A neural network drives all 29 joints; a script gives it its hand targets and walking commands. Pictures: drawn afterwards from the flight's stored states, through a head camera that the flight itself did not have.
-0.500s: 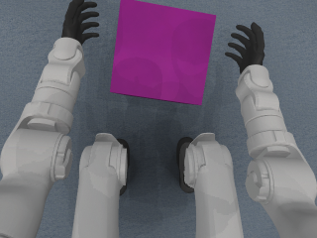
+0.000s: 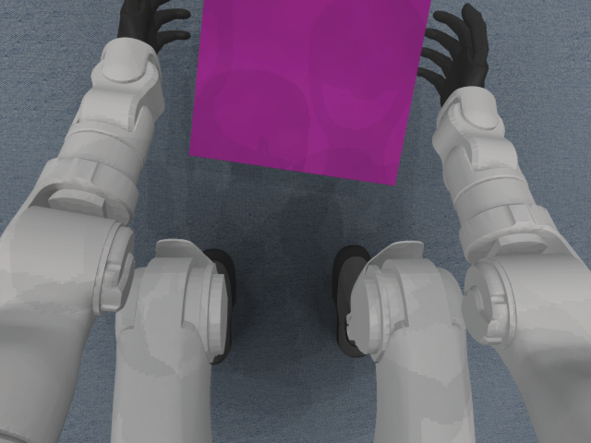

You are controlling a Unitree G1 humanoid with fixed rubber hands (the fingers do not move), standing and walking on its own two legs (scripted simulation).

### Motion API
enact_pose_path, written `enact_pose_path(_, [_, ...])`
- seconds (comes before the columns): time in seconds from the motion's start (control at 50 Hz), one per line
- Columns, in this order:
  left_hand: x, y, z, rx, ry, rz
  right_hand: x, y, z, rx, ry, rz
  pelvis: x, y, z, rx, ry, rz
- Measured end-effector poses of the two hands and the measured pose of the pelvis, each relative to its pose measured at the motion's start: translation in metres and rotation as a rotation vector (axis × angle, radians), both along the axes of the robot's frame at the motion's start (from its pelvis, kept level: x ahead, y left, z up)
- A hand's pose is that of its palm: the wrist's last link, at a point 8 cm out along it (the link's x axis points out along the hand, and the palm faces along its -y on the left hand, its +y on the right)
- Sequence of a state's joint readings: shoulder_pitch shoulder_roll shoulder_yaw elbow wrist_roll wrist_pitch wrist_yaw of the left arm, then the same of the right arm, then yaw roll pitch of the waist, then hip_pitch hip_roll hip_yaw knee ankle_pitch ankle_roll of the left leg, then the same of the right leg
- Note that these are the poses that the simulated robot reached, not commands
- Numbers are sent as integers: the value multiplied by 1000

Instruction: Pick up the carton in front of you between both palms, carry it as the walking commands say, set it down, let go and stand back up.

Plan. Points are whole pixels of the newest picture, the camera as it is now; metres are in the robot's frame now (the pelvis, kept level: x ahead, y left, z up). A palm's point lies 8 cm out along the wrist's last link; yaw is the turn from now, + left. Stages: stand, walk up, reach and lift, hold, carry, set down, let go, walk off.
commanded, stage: reach and lift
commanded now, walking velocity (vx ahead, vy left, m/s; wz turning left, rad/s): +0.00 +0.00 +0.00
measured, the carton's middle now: (299, 91) +0.50 +0.00 -0.25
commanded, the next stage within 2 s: none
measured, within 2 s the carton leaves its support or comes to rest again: leaves its support in 0.50 s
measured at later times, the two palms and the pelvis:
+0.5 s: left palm (168, 38) +0.53 +0.15 -0.17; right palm (444, 74) +0.51 -0.15 -0.16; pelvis -0.01 +0.00 +0.00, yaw +0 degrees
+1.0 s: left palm (55, 0) +0.49 +0.16 +0.02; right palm (569, 60) +0.47 -0.14 +0.02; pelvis +0.00 +0.00 +0.09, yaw +2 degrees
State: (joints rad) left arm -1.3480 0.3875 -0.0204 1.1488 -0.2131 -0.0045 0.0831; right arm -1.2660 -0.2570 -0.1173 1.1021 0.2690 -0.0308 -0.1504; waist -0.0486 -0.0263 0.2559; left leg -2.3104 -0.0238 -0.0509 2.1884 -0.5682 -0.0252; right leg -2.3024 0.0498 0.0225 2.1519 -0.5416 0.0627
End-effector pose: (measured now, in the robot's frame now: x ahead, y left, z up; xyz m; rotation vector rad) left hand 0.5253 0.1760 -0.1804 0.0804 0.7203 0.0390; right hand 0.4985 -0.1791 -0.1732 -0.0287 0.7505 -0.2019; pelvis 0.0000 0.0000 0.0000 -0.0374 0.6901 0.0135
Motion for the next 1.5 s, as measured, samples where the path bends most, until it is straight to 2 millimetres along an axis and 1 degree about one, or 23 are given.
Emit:
enact_pose_path(0.14, [-4,-7,1,-4,8,-9,-4,2,1,3,-2,3,-2,1,3,0,10,1])
enact_pose_path(0.18, [-4,-14,1,-12,7,-20,-3,7,2,9,-7,16,-4,1,4,0,10,0])
enact_pose_path(0.22, [-4,-25,1,-25,6,-36,1,15,4,17,-12,33,-5,1,5,0,8,-1])
enact_pose_path(0.26, [-3,-30,1,-20,2,-25,4,21,5,17,-13,34,-7,1,6,0,4,-1])
enact_pose_path(0.38, [-1,-31,3,-6,20,-15,4,24,6,22,-4,-32,-9,0,5,-3,1,1])
enact_pose_path(0.48, [2,-30,6,6,46,-16,8,25,8,25,12,-29,-7,1,-1,-2,-20,3])
enact_pose_path(0.54, [2,-29,10,2,41,-9,11,26,13,28,4,-27,-4,1,-4,1,-25,4])
enact_pose_path(0.6, [1,-27,20,-9,13,3,11,27,23,43,-26,-37,-2,0,-6,5,-27,6])
enact_pose_path(0.66, [-3,-25,39,-21,-23,15,7,29,41,57,-64,-47,-1,0,-4,8,-30,11])
enact_pose_path(0.74, [-12,-22,80,-35,-60,36,-3,32,78,73,-104,-54,-1,-1,8,9,-26,17])
enact_pose_path(0.84, [-26,-20,133,-55,-52,66,-15,35,130,91,-101,-42,-3,-2,36,6,-8,24])
enact_pose_path(0.96, [-37,-20,183,-52,-28,75,-23,35,180,77,-76,-26,-5,-2,74,8,18,28])
enact_pose_path(1.04, [-41,-20,209,-48,-31,80,-25,35,206,72,-78,-15,-4,-2,96,12,31,28])
enact_pose_path(1.16, [-47,-18,241,-49,-41,96,-27,36,239,69,-87,-5,2,-3,123,18,39,28])
enact_pose_path(1.32, [-60,-17,285,-60,-45,116,-36,37,283,79,-92,0,16,-4,162,22,9,29])
enact_pose_path(1.5, [-76,-16,345,-65,-38,136,-48,39,343,87,-85,9,36,-4,213,27,-72,29])
